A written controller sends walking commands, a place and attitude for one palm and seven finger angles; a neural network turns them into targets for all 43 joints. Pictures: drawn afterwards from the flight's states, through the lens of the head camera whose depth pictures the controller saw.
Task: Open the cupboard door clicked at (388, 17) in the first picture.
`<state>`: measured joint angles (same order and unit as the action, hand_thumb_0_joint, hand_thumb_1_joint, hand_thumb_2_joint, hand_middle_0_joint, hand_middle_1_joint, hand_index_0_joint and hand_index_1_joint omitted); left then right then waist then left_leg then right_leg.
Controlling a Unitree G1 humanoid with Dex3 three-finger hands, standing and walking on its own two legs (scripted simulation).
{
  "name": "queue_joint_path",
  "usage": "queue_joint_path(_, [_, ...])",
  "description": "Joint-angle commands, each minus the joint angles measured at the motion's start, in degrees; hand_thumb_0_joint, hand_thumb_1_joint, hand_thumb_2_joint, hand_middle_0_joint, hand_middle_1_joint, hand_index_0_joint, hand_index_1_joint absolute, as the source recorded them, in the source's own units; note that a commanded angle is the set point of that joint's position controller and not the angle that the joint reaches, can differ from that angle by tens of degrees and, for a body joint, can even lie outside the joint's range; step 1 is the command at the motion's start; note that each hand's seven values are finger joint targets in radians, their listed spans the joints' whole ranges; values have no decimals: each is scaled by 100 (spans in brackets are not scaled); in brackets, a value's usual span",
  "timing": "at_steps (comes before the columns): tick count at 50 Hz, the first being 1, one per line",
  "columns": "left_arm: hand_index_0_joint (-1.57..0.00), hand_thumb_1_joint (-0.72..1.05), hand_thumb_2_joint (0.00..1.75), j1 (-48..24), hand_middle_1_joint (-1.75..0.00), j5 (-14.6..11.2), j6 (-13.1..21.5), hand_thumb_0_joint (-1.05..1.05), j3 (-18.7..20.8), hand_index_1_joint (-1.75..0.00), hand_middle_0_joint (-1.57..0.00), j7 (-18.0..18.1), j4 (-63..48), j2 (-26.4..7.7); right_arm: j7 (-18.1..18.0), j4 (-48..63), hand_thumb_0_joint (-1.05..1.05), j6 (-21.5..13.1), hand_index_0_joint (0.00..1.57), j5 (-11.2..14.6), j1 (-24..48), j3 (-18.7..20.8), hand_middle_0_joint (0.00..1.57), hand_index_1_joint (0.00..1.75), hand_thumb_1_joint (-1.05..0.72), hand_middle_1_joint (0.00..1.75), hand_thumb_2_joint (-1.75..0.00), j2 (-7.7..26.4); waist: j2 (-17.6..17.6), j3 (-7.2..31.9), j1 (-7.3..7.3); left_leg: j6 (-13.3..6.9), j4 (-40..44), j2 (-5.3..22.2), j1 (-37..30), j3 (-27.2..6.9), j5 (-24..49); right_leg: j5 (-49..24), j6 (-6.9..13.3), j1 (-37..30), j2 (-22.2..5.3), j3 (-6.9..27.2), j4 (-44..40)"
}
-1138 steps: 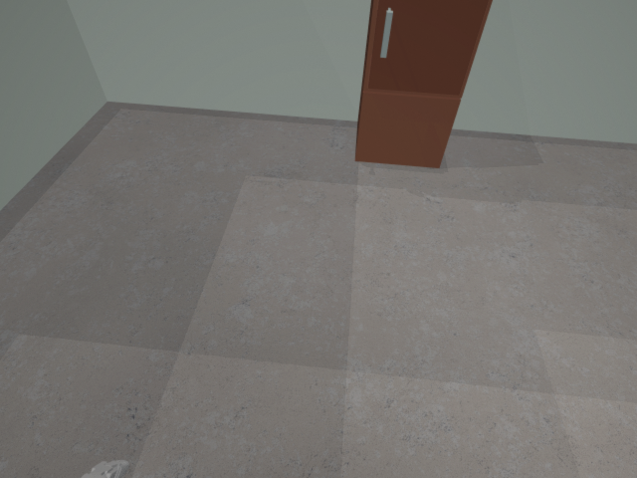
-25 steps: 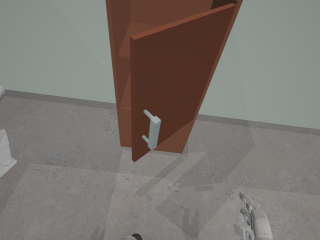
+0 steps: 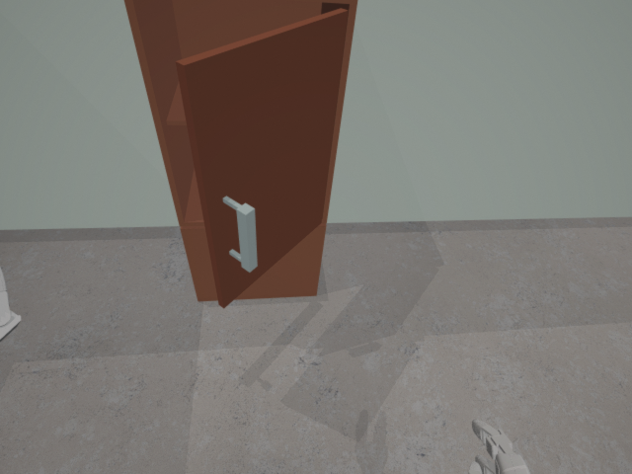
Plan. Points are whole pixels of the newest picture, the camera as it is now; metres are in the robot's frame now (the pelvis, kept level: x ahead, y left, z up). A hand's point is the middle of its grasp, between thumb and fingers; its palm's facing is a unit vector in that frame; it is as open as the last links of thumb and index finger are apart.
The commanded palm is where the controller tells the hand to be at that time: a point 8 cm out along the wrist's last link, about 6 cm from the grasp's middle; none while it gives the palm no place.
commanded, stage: stop stepping back and stand still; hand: left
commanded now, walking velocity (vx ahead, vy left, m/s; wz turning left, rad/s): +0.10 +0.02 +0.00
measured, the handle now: (239, 234) +0.58 +0.16 -0.09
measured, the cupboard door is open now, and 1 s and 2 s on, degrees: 47 47 47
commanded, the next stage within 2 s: let the arm hang, fingers relaxed in 0.96 s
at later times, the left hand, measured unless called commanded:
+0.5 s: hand out of the picture +0.12 +0.28 +0.17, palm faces +0.50 -0.74 -0.45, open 7.4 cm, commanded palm +0.06 +0.31 +0.18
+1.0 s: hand out of the picture +0.13 +0.30 +0.16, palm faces +0.42 -0.78 -0.47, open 7.4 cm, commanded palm +0.07 +0.33 +0.18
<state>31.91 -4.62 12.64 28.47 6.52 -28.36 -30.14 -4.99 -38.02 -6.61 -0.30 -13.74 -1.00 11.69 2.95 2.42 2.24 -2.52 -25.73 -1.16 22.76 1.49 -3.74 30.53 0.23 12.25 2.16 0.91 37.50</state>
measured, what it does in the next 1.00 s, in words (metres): steps on the spot: left foot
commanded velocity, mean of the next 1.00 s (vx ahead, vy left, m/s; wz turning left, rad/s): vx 0.06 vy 0.01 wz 0.00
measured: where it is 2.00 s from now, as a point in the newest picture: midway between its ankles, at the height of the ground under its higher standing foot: outside the picture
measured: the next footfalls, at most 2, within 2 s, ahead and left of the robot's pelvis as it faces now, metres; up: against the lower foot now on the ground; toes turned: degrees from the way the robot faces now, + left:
left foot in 0.30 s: -0.01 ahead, +0.14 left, +0.00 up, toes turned +6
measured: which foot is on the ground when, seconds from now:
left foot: down 0.00-0.08, up 0.10-0.28, down 0.30-1.00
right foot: down 0.00-1.00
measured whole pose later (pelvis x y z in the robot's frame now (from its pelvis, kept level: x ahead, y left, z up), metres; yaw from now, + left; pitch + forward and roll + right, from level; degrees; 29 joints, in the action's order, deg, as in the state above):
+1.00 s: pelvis -0.05 +0.02 +0.01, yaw +3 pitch +0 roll -1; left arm 32.1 -2.2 11.0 22.3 7.3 -24.9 -22.5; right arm -4.5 -36.1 -7.9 0.1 -12.0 -0.9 11.9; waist -0.2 -0.6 0.3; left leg -0.7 -26.2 1.2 13.2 3.3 -13.0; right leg 11.5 -0.5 12.7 -1.4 -3.5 24.3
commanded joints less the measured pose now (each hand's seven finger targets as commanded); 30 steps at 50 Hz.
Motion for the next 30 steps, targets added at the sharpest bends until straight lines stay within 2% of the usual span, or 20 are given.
queue_joint_path(1, [-20, 90, 90, 254, -30, 37, 109, 0, 270, -30, -20, 137, -742, -401, -16, 1024, 0, -329, 20, 3, 651, 290, 20, 30, -90, 30, -90, 846, -1301, 289, -233, 165, 1672, 804, 330, -1010, -3002, -233, 123, -899, 156, -478, -1079])
queue_joint_path(2, [-20, 90, 90, 248, -30, 72, 108, 0, 235, -30, -20, 114, -1095, -495, 19, 1094, 0, -300, 20, 19, 695, 310, 20, 30, -90, 30, -90, 837, -908, 441, -196, 267, 905, 404, 175, -491, -2757, -34, 198, -755, -117, -286, -1600])
queue_joint_path(3, [-20, 90, 90, 290, -30, 129, 107, 0, 139, -30, -20, 99, -1335, -503, 38, 1129, 0, -251, 20, 6, 698, 340, 20, 30, -90, 30, -90, 781, -48, 411, -161, 355, -645, -43, -353, 9, -2212, 773, 415, 251, -889, 574, -2483])
queue_joint_path(4, [-20, 90, 90, 149, -30, 155, 94, 0, 217, -30, -20, 128, -1536, -666, 25, 1048, 0, -201, 20, -25, 701, 384, 20, 30, -90, 30, -90, 765, 850, 199, -211, 428, -2330, -242, -555, -1, -1783, 1587, 780, 1514, -1905, 1840, -3221])
queue_joint_path(5, [-20, 90, 90, -105, -30, 217, 86, 0, 214, -30, -20, 174, -1731, -699, 13, 940, 0, -223, 20, -27, 700, 390, 20, 30, -90, 30, -90, 767, 988, -223, -229, 405, -3335, -106, 17, -242, -1681, 1539, 969, 1843, -2172, 2152, -3309])
queue_joint_path(7, [-20, 90, 90, -630, -30, 298, 139, 0, 408, -30, -20, 244, -1828, -870, 24, 804, 0, -299, 20, -69, 590, 311, 20, 30, -90, 30, -90, 754, 524, -208, -53, 388, -3490, 240, 505, -266, -1481, 1149, 872, 1566, -2031, 1569, -2981])
queue_joint_path(8, [-20, 90, 90, -671, -30, 342, 191, 0, 316, -30, -20, 274, -1479, -693, -16, 783, 0, -333, 20, -75, 533, 257, 20, 30, -90, 30, -90, 651, 226, -234, -23, 321, -2821, 424, 185, -165, -1448, 679, 740, 1472, -1793, 1068, -2763])
queue_joint_path(9, [-20, 90, 90, -754, -30, 397, 230, 0, 274, -30, -20, 302, -1228, -664, -62, 750, 0, -356, 20, -60, 520, 242, 20, 30, -90, 30, -90, 629, -7, -233, -46, 234, -2175, 458, -144, -54, -1578, 608, 627, 1502, -1643, 764, -2586])
queue_joint_path(12, [-20, 90, 90, -1000, -30, 422, 268, 0, 132, -30, -20, 355, -720, -509, -227, 647, 0, -501, 20, -55, 442, 306, 20, 30, -90, 30, -90, 711, -360, -445, -124, 70, -557, 284, -844, 250, -1757, 757, 547, 1429, -1422, 599, -2269])
queue_joint_path(13, [-20, 90, 90, -1068, -30, 414, 303, 0, 112, -30, -20, 359, -656, -445, -232, 642, 0, -535, 20, -64, 345, 279, 20, 30, -90, 30, -90, 742, -727, -425, -120, 36, -53, 275, -971, 190, -1885, 563, 472, 1264, -1253, 571, -1965])
queue_joint_path(14, [-20, 90, 90, -1047, -30, 383, 355, 0, 93, -30, -20, 356, -664, -392, -235, 713, 0, -564, 20, -58, 317, 291, 20, 30, -90, 30, -90, 801, -1113, -416, -145, -86, 433, 522, -886, -303, -2249, 261, 330, 1093, -963, 443, -1505])
queue_joint_path(15, [-20, 90, 90, -959, -30, 360, 393, 0, 115, -30, -20, 353, -685, -335, -214, 787, 0, -570, 20, -32, 321, 315, 20, 30, -90, 30, -90, 879, -1636, -398, -178, -268, 714, 947, -825, -979, -2327, -363, 167, 1012, -567, 190, -916])
queue_joint_path(16, [-20, 90, 90, -820, -30, 346, 392, 0, 189, -30, -20, 354, -699, -346, -174, 834, 0, -546, 20, 11, 316, 308, 20, 30, -90, 30, -90, 875, -1709, -263, -184, -374, 814, 1305, -710, -1376, -2033, -1037, 30, 786, -325, -165, -496])
queue_joint_path(17, [-20, 90, 90, -496, -30, 262, 374, 0, 251, -30, -20, 319, -514, -363, -144, 834, 0, -512, 20, 60, 262, 309, 20, 30, -90, 30, -90, 792, -1270, 14, -178, -346, 749, 1375, -550, -1379, -1794, -1267, -61, 348, -266, -333, -519])
queue_joint_path(19, [-20, 90, 90, -454, -30, 298, 293, 0, 212, -30, -20, 259, -568, -305, -82, 817, 0, -469, 20, 46, 440, 249, 20, 30, -90, 30, -90, 745, -795, -187, -178, -180, 620, 1034, 99, -791, -1800, -1417, -54, -163, -366, -197, -809])
queue_joint_path(21, [-20, 90, 90, -539, -30, 291, 269, 0, 53, -30, -20, 226, -555, -186, -20, 833, 0, -504, 20, 47, 453, 277, 20, 30, -90, 30, -90, 741, 188, -242, -158, 11, -104, 562, 30, -257, -1549, -1408, 80, -5, -701, 388, -1439])
queue_joint_path(23, [-20, 90, 90, -599, -30, 273, 236, 0, -17, -30, -20, 227, -641, -200, 15, 800, 0, -538, 20, 37, 483, 271, 20, 30, -90, 30, -90, 688, 383, -126, -123, 122, -741, 289, -397, 2, -1312, -1155, 312, 398, -1161, 902, -1978])
queue_joint_path(25, [-20, 90, 90, -681, -30, 288, 200, 0, 5, -30, -20, 250, -658, -257, 25, 778, 0, -532, 20, 18, 478, 240, 20, 30, -90, 30, -90, 660, 241, -90, -122, 135, -662, 285, -674, -14, -1209, -1064, 345, 548, -1212, 819, -2060])
queue_joint_path(28, [-20, 90, 90, -768, -30, 274, 215, 0, 115, -30, -20, 259, -780, -349, -14, 811, 0, -514, 20, -11, 587, 186, 20, 30, -90, 30, -90, 642, -418, -201, -156, 128, -29, 434, -863, -197, -1124, -983, 167, 645, -862, 382, -1836])
queue_joint_path(30, [-20, 90, 90, -770, -30, 277, 244, 0, 200, -30, -20, 261, -858, -382, -31, 856, 0, -505, 20, -12, 603, 170, 20, 30, -90, 30, -90, 642, -672, -116, -193, 91, 419, 610, -759, -366, -988, -1462, 29, 269, -568, 82, -1485])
